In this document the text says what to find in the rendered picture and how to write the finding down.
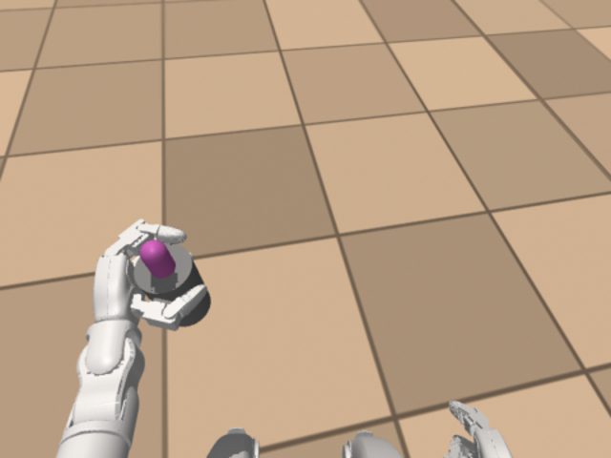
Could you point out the left robot hand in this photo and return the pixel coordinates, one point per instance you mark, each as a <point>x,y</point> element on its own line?
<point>116,294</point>

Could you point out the bottle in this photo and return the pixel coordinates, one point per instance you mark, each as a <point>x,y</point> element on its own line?
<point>166,271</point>

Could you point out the left robot arm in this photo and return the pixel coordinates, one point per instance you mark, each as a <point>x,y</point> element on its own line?
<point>103,418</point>

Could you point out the right robot hand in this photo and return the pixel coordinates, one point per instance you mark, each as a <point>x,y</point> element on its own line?
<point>488,442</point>

